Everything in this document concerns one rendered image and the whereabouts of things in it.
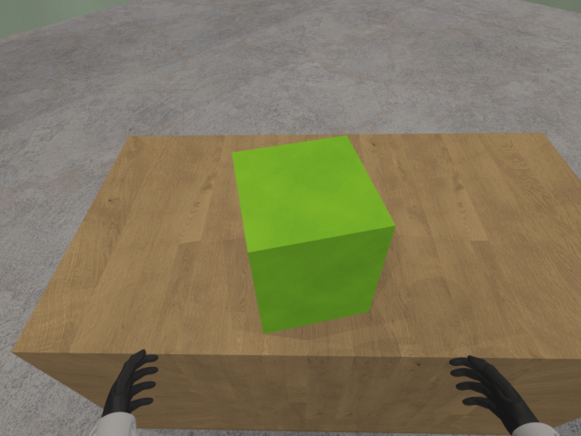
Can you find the left robot forearm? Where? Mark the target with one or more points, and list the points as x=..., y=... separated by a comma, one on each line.
x=115, y=424

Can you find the robot left hand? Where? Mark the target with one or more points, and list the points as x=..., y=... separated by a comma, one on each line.
x=122, y=391

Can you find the carton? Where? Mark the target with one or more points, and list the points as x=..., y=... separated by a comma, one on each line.
x=316, y=229

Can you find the pedestal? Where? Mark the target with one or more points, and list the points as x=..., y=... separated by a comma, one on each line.
x=485, y=260

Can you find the robot right hand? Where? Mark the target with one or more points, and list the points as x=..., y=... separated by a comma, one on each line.
x=502, y=399

